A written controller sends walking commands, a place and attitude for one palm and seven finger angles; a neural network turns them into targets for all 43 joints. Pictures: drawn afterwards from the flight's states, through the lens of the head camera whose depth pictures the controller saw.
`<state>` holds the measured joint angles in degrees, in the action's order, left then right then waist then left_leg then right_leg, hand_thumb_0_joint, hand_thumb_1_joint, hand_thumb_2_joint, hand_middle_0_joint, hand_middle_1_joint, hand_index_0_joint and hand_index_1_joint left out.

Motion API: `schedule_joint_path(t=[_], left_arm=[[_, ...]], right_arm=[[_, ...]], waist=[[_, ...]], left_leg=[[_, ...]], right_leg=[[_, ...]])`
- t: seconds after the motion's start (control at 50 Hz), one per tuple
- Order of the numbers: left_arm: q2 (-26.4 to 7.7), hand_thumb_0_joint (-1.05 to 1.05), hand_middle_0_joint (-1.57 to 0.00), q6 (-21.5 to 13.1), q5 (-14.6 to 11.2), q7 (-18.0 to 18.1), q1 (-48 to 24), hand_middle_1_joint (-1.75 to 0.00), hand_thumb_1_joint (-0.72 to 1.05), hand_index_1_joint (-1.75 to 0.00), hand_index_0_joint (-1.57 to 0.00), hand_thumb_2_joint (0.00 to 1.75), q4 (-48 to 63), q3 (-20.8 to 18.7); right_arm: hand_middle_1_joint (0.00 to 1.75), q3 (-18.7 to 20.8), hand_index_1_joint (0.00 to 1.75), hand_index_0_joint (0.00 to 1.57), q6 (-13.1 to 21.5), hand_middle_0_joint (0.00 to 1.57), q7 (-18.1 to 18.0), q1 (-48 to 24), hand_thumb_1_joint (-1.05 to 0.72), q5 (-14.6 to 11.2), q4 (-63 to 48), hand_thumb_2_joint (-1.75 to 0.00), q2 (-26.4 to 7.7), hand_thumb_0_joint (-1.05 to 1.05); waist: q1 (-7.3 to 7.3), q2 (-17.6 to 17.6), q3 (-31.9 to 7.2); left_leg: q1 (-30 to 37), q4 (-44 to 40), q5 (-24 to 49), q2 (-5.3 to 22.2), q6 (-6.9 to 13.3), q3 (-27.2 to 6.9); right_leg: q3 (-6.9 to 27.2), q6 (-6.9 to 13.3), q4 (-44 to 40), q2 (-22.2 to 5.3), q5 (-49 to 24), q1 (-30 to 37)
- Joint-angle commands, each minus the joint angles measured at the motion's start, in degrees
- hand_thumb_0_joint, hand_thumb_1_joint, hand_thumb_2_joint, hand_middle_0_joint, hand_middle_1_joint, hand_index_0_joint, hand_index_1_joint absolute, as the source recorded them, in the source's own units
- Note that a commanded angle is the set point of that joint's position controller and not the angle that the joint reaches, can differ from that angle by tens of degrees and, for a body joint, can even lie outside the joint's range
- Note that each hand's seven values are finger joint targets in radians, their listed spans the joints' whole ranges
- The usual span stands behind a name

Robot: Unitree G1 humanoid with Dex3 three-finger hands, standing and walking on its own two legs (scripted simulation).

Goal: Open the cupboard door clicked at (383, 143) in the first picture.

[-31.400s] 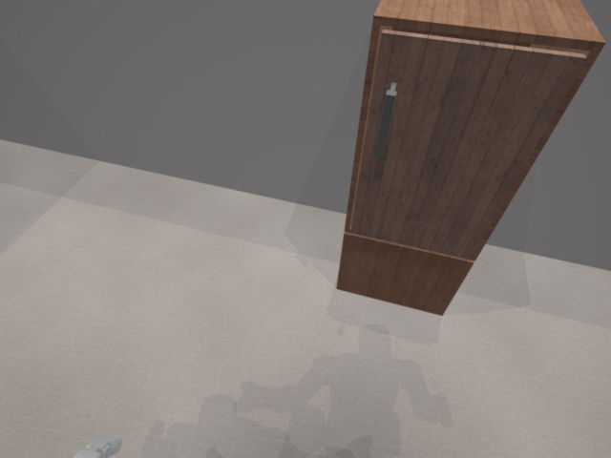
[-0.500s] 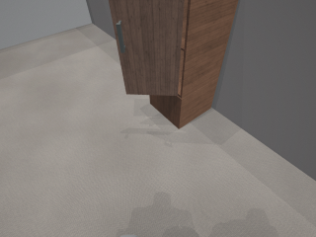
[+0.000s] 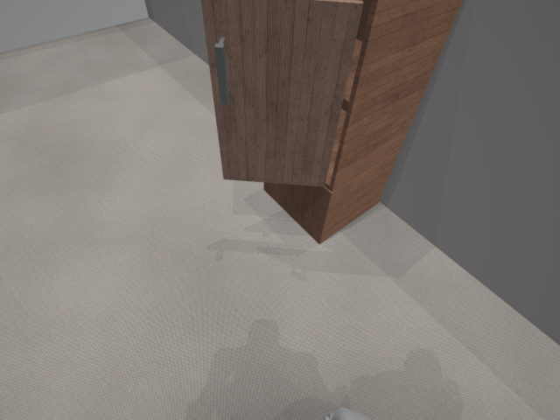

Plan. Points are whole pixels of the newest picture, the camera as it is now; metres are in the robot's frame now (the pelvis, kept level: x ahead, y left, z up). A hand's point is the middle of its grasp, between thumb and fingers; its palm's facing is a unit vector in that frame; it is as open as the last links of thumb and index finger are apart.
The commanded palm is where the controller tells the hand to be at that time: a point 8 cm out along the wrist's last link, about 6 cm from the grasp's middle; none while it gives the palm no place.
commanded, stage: take the last steps up to it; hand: left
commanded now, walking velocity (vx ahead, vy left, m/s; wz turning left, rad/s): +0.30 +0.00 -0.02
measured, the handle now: (223, 71) +0.87 +0.22 +0.02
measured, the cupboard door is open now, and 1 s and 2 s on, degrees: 48 48 48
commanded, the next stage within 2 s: come to a stop and stand still in 0.58 s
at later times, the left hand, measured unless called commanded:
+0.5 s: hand (184, 398) +0.17 +0.17 -0.18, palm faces +0.08 -0.98 -0.18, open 7.2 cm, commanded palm none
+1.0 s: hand (205, 286) +0.38 +0.18 -0.18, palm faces +0.02 -0.97 -0.22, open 7.3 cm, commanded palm none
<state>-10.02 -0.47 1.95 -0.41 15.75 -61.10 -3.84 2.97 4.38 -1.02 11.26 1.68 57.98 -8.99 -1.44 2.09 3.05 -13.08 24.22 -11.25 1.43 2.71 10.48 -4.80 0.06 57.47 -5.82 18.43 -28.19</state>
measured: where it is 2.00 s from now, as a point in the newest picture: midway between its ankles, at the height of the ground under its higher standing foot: (280, 407)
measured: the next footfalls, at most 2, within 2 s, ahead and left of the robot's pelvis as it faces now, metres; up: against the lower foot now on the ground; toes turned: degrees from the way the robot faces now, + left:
right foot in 0.20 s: +0.17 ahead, -0.13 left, +0.00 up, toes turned -7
left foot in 0.54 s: +0.35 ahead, +0.12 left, +0.00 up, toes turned +5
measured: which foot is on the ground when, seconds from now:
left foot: down 0.00-0.20, up 0.22-0.52, down 0.54-1.00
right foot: up 0.00-0.18, down 0.20-0.56, up 0.58-0.82, down 0.84-1.00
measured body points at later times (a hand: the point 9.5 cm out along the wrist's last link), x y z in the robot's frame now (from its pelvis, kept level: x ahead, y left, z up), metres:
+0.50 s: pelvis +0.19 -0.01 +0.00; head +0.22 +0.01 +0.45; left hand +0.17 +0.22 -0.16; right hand +0.23 -0.24 -0.15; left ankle +0.27 +0.12 -0.72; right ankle +0.13 -0.13 -0.74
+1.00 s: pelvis +0.32 +0.00 -0.01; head +0.35 -0.01 +0.44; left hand +0.38 +0.23 -0.16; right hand +0.34 -0.23 -0.17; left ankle +0.29 +0.12 -0.73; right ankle +0.33 -0.12 -0.74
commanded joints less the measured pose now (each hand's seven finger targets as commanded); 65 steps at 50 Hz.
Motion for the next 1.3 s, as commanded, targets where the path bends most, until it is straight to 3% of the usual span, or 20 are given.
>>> schedule_joint_path(t=[0.0,0.14,0.18,0.2,0.32,0.48,0.5,0.52,0.54,0.6,0.7,0.78,0.84,0.9,1.0,1.06,1.1,1.12,1.18,1.28], left_arm=[[-0.2,0.00,-0.20,-0.7,-0.3,-0.9,-0.9,-0.30,0.90,-0.30,-0.20,0.90,4.8,0.3],[-4.7,0.00,-0.20,-1.6,-0.2,-0.9,0.2,-0.30,0.90,-0.30,-0.20,0.90,5.0,-0.6],[-12.8,0.00,-0.20,-2.5,-0.1,0.0,10.3,-0.30,0.90,-0.30,-0.20,0.90,2.0,-2.2],[-13.4,0.00,-0.20,-2.7,-0.8,0.7,12.6,-0.30,0.90,-0.30,-0.20,0.90,1.6,-2.3],[-6.2,0.00,-0.20,-4.0,-0.9,0.9,2.2,-0.30,0.90,-0.30,-0.20,0.90,3.5,-0.4],[-7.3,0.00,-0.20,-3.2,-1.1,0.5,3.1,-0.30,0.90,-0.30,-0.20,0.90,-0.1,-0.5],[-5.8,0.00,-0.20,-2.9,-1.1,0.4,3.0,-0.30,0.90,-0.30,-0.20,0.90,0.4,-0.2],[-3.0,0.00,-0.20,-2.8,-1.4,0.3,5.0,-0.30,0.90,-0.30,-0.20,0.90,1.6,0.2],[-3.2,0.00,-0.20,-2.9,-1.2,0.4,3.0,-0.30,0.90,-0.30,-0.20,0.90,3.4,0.7],[-2.9,0.00,-0.20,-2.3,-0.8,0.1,-0.7,-0.30,0.90,-0.30,-0.20,0.90,2.9,0.6],[0.7,0.00,-0.20,-0.6,-0.9,0.3,3.8,-0.30,0.90,-0.30,-0.20,0.90,0.7,1.8],[-2.6,0.00,-0.20,-0.1,-0.8,1.3,6.0,-0.30,0.90,-0.30,-0.20,0.90,0.3,1.6],[-9.7,0.00,-0.20,0.4,-0.5,1.5,1.3,-0.30,0.90,-0.30,-0.20,0.90,2.5,0.9],[-10.0,0.00,-0.20,0.2,-1.0,2.2,-0.5,-0.30,0.90,-0.30,-0.20,0.90,2.9,0.4],[-11.7,0.00,-0.20,0.9,-0.7,3.2,-1.4,-0.30,0.90,-0.30,-0.20,0.90,3.9,-1.2],[-10.8,0.00,-0.20,1.4,-1.4,3.0,-4.5,-0.30,0.90,-0.30,-0.20,0.90,5.2,-1.3],[-5.6,0.00,-0.20,2.5,-1.6,2.7,-4.5,-0.30,0.90,-0.30,-0.20,0.90,7.6,-0.2],[-6.3,0.00,-0.20,3.4,-1.3,2.9,-7.0,-0.30,0.90,-0.30,-0.20,0.90,7.9,-0.2],[-5.5,0.00,-0.20,3.5,-1.2,2.4,-5.1,-0.30,0.90,-0.30,-0.20,0.90,6.6,-0.4],[-4.3,0.00,-0.20,2.8,-1.3,1.9,-5.7,-0.30,0.90,-0.30,-0.20,0.90,6.7,0.7]], right_arm=[[0.30,1.1,0.30,0.20,-0.4,0.20,0.1,7.0,-0.90,0.2,0.5,-0.90,-7.1,0.00],[0.30,0.9,0.30,0.20,-1.2,0.20,0.6,7.1,-0.90,0.0,1.5,-0.90,-7.5,0.00],[0.30,0.1,0.30,0.20,-1.2,0.20,1.5,6.3,-0.90,-0.6,-0.3,-0.90,-3.6,0.00],[0.30,0.2,0.30,0.20,-1.5,0.20,1.4,3.0,-0.90,-0.5,-1.4,-0.90,-5.9,0.00],[0.30,0.2,0.30,0.20,-2.5,0.20,2.0,3.7,-0.90,-0.3,0.6,-0.90,-2.5,0.00],[0.30,0.2,0.30,0.20,-1.1,0.20,2.2,5.6,-0.90,-0.1,1.2,-0.90,-4.0,0.00],[0.30,1.0,0.30,0.20,-0.6,0.20,1.6,11.8,-0.90,0.1,2.5,-0.90,-7.5,0.00],[0.30,2.3,0.30,0.20,-0.5,0.20,0.8,18.2,-0.90,0.8,3.7,-0.90,-13.5,0.00],[0.30,2.4,0.30,0.20,-1.2,0.20,0.1,21.3,-0.90,0.6,3.8,-0.90,-15.3,0.00],[0.30,0.9,0.30,0.20,-1.1,0.20,-0.5,9.8,-0.90,0.1,0.7,-0.90,-9.8,0.00],[0.30,-0.5,0.30,0.20,-0.7,0.20,-0.9,4.6,-0.90,0.0,0.3,-0.90,-6.8,0.00],[0.30,-0.4,0.30,0.20,-2.5,0.20,-1.2,1.8,-0.90,-0.9,0.9,-0.90,-7.2,0.00],[0.30,-0.1,0.30,0.20,-4.3,0.20,-0.2,4.6,-0.90,-1.7,1.0,-0.90,-4.7,0.00],[0.30,0.5,0.30,0.20,-5.8,0.20,-0.5,6.5,-0.90,-1.4,1.6,-0.90,-5.1,0.00],[0.30,0.6,0.30,0.20,-6.4,0.20,-0.8,3.3,-0.90,-1.8,0.1,-0.90,-4.9,0.00],[0.30,0.6,0.30,0.20,-6.2,0.20,-0.7,5.9,-0.90,-1.4,0.9,-0.90,-5.7,0.00],[0.30,1.5,0.30,0.20,-5.9,0.20,-0.6,5.0,-0.90,-0.3,-1.1,-0.90,-11.9,0.00],[0.30,1.5,0.30,0.20,-5.8,0.20,-1.1,4.9,-0.90,-0.1,-1.2,-0.90,-11.7,0.00],[0.30,0.5,0.30,0.20,-5.1,0.20,-2.2,1.1,-0.90,0.2,-3.0,-0.90,-9.5,0.00],[0.30,0.8,0.30,0.20,-4.5,0.20,-2.0,4.0,-0.90,-0.2,-1.7,-0.90,-9.5,0.00]], waist=[[1.51,-8.0,0.6],[-1.46,-2.7,-0.4],[-5.10,14.9,-1.9],[-6.54,15.5,-2.4],[0.80,4.9,-1.0],[3.11,1.8,-0.6],[6.03,-4.9,-3.5],[7.55,-17.1,-8.2],[8.47,-17.8,-9.8],[4.12,-10.1,-1.7],[0.59,-7.0,-3.8],[-1.17,-4.4,-3.8],[1.57,-1.1,-1.6],[1.90,11.9,-5.4],[-0.13,9.4,-7.8],[1.88,6.0,-8.9],[1.40,-16.4,-6.7],[3.10,-16.0,-4.7],[0.46,-8.5,-2.3],[2.66,-10.4,-6.3]], left_leg=[[-0.8,-16.1,-6.1,15.3,6.7,-11.7],[-3.8,-3.4,-9.4,9.8,2.3,-8.4],[-22.0,21.7,-18.0,-1.2,-2.5,1.2],[-25.1,33.2,-24.1,0.7,-2.5,-4.5],[-19.1,29.0,-6.6,5.0,-4.7,-7.2],[2.5,4.2,2.4,0.6,-3.7,-2.5],[11.1,1.9,2.9,4.4,-1.7,-8.2],[19.4,-2.2,3.4,17.1,4.1,-25.2],[19.4,-7.9,2.5,23.6,8.8,-34.9],[3.6,-11.5,-2.5,20.8,8.4,-26.0],[-2.4,-8.6,18.6,14.4,5.6,-10.8],[-3.7,-0.8,14.5,10.5,1.6,-9.0],[-2.5,3.9,-3.7,2.2,-3.1,-6.0],[-1.1,12.2,-4.7,0.6,-4.2,-5.0],[-9.5,15.9,-18.1,-0.8,-5.4,-7.3],[1.5,-0.1,2.2,1.2,-5.1,-7.2],[3.2,-5.0,33.4,18.0,4.4,-23.1],[0.4,-6.6,34.9,19.5,8.3,-23.8],[1.9,-3.3,34.4,16.6,9.0,-18.8],[10.0,-3.0,32.0,14.8,7.2,-15.9]], right_leg=[[0.8,-0.1,-12.0,-1.3,-3.5,2.4],[-1.0,0.6,-29.8,2.0,-5.4,20.6],[23.2,8.7,-41.2,-14.9,-0.2,36.3],[30.8,13.0,-45.7,-19.7,1.2,34.5],[7.3,9.3,-45.8,-11.1,-16.1,22.9],[2.8,5.6,-36.1,-6.8,-9.9,14.1],[0.4,4.0,-25.5,-3.9,-9.0,9.4],[-4.1,1.2,-10.2,2.9,5.4,0.2],[-1.2,1.2,2.7,5.5,17.4,-4.0],[4.8,1.2,11.5,-0.9,7.4,-6.4],[2.1,-0.6,-11.1,0.3,1.5,8.7],[2.0,-1.2,-29.9,1.7,-12.2,18.6],[10.9,4.0,-32.4,-7.7,-25.9,12.5],[12.6,7.1,-32.9,-10.3,-43.4,16.6],[12.9,11.2,-29.3,-13.2,-63.1,28.8],[9.4,6.6,-25.4,-9.5,-46.3,22.0],[0.8,-0.7,-14.7,2.5,0.8,9.8],[4.7,-0.7,-3.3,5.3,16.0,7.5],[8.7,-0.5,4.8,4.8,11.6,2.3],[5.4,-1.4,-10.0,4.3,9.5,5.9]])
